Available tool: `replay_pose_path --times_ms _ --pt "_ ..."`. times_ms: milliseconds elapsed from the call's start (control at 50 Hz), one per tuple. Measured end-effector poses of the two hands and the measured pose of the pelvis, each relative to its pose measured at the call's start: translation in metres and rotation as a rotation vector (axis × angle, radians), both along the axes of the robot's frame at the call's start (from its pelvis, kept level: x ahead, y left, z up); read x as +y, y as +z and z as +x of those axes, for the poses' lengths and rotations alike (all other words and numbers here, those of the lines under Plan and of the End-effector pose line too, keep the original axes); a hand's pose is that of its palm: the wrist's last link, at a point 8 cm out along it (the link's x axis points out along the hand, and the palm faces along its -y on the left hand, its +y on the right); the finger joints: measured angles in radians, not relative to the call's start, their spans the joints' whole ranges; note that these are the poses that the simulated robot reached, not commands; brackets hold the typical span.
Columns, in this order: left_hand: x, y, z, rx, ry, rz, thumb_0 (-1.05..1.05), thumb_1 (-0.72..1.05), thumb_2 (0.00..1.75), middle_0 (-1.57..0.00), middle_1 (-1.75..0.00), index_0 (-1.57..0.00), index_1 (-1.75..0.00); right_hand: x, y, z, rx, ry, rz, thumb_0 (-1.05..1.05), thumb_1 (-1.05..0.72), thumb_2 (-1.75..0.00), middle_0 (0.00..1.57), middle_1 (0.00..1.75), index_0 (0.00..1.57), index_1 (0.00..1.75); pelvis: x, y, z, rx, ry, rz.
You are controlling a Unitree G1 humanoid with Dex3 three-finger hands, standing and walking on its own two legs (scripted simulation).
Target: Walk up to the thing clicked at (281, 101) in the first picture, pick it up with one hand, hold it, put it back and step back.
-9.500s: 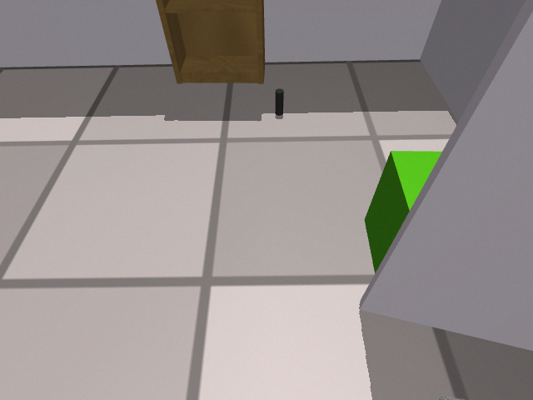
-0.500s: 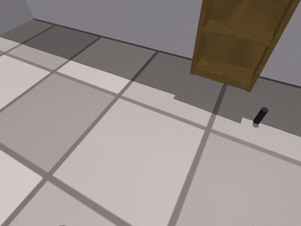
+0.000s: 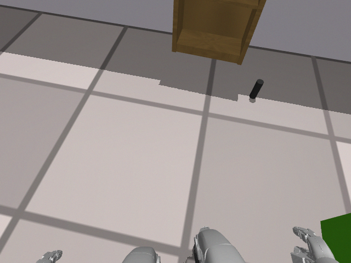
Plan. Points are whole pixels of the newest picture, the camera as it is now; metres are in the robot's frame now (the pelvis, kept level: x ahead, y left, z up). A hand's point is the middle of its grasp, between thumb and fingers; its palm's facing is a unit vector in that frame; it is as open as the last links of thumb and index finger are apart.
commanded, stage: walk up
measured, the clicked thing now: (256, 89) +1.23 -0.62 -0.68
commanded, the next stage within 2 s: none
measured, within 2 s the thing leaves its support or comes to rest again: neither
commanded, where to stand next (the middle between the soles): +0.07 -0.02 m, yaw -32 degrees
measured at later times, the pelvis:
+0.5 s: pelvis +0.01 -0.02 +0.00, yaw -18 degrees
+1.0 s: pelvis +0.04 -0.02 +0.00, yaw -28 degrees
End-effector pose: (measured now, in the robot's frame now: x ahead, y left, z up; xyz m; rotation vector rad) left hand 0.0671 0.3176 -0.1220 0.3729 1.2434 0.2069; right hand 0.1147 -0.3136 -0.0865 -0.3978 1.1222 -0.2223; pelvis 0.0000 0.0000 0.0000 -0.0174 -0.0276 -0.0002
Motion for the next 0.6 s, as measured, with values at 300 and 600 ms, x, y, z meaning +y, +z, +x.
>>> replay_pose_path --times_ms 300,600 --pt "-0.017 0.032 0.11 -0.081 -0.303 -0.001 0.01 0.91 0.9 -0.2 -0.3 -0.2 -0.3 0.002 -0.002 -0.138 0.039 -0.279 0.025 0.0 -0.9 -0.9 0.2 0.3 0.2 0.3 0.01 0.008 0.006 -0.006 -0.206 0.007" --pt "-0.106 0.049 0.153 -0.189 -0.444 -0.026 0.0 0.9 0.9 -0.2 -0.3 -0.2 -0.3 -0.022 -0.026 -0.17 0.052 -0.401 0.103 0.0 -0.91 -0.9 0.2 0.3 0.2 0.3 -0.028 0.007 0.016 -0.04 -0.361 0.035"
